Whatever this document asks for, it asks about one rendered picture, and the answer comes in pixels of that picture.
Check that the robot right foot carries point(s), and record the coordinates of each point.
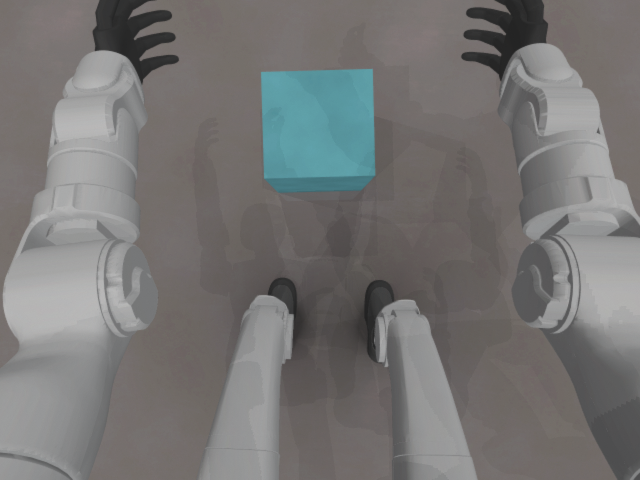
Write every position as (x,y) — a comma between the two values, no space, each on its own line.
(378,294)

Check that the robot right upper arm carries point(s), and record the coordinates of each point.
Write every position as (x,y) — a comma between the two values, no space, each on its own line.
(583,292)

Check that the carton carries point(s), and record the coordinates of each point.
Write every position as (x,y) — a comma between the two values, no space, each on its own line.
(318,130)

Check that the left robot hand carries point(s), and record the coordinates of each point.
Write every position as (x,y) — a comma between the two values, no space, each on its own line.
(115,32)

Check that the robot left thigh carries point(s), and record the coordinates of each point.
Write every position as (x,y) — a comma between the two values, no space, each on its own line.
(243,443)

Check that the robot left upper arm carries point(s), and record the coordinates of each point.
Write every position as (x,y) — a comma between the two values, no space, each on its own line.
(73,308)

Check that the right robot forearm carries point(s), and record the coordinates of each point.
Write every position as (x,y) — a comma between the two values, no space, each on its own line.
(561,151)

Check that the left robot forearm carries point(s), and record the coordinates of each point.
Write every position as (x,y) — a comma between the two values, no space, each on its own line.
(92,164)

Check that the right robot hand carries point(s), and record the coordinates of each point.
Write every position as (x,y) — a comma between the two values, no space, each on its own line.
(525,26)

